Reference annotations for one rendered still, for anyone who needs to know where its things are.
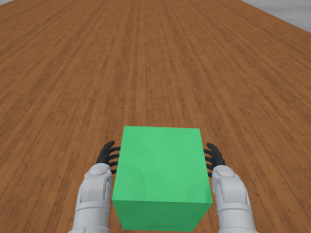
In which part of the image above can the left robot hand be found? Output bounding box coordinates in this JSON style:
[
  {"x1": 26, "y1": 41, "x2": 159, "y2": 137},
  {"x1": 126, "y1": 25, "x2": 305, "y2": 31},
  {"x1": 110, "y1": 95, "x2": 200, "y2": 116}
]
[{"x1": 95, "y1": 141, "x2": 121, "y2": 175}]

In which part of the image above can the right robot hand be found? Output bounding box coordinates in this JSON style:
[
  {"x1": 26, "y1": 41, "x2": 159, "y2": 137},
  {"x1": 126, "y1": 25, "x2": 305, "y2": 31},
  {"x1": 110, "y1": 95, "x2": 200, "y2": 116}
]
[{"x1": 203, "y1": 143, "x2": 225, "y2": 178}]

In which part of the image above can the carton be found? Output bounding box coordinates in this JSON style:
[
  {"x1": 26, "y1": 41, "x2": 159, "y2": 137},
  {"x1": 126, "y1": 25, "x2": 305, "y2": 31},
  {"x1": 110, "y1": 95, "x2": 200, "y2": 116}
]
[{"x1": 112, "y1": 126, "x2": 213, "y2": 232}]

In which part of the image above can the right robot forearm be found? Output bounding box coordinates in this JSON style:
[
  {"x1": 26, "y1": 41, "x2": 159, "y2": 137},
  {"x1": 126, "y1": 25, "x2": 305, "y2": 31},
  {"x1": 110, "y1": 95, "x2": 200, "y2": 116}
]
[{"x1": 212, "y1": 165, "x2": 259, "y2": 233}]

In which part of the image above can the left robot forearm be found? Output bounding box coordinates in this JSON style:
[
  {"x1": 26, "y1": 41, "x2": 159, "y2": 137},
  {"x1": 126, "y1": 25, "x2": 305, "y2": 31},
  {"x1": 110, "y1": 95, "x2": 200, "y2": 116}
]
[{"x1": 68, "y1": 163, "x2": 112, "y2": 233}]

